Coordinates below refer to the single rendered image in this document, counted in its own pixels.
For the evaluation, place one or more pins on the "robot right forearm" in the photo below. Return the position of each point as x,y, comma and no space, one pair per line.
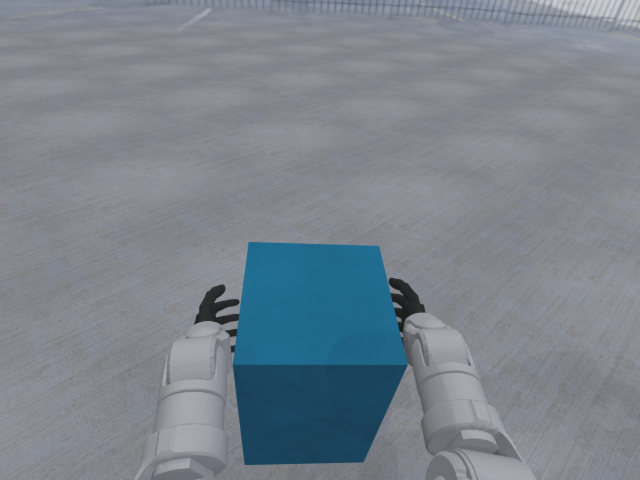
456,411

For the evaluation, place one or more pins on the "right robot upper arm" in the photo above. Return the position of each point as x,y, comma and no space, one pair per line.
462,464

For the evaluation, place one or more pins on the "robot left hand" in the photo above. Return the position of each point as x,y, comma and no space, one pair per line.
208,310

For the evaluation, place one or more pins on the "robot left forearm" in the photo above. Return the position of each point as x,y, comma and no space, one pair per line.
188,440

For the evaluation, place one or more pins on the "robot right hand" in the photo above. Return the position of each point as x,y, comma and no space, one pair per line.
409,301

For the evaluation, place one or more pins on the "carton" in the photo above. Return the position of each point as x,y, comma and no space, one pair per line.
318,354

